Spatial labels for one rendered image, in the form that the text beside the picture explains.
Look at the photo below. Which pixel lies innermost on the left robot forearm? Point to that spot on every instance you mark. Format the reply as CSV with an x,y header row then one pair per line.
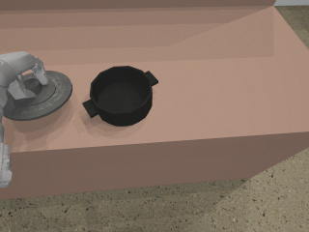
x,y
7,76

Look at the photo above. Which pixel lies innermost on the robot left hand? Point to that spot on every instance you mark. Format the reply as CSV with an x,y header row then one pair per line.
x,y
21,62

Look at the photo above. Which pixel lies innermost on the pot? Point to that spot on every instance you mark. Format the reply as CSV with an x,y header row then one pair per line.
x,y
122,96

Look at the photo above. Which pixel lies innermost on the knob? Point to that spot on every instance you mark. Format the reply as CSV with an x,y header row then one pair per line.
x,y
33,84

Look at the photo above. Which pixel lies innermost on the table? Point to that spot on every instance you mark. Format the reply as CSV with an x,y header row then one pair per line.
x,y
232,98

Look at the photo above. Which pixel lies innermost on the lid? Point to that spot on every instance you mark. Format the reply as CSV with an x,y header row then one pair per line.
x,y
49,99

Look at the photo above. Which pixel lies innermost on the left robot upper arm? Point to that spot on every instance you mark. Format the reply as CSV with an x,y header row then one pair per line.
x,y
5,165

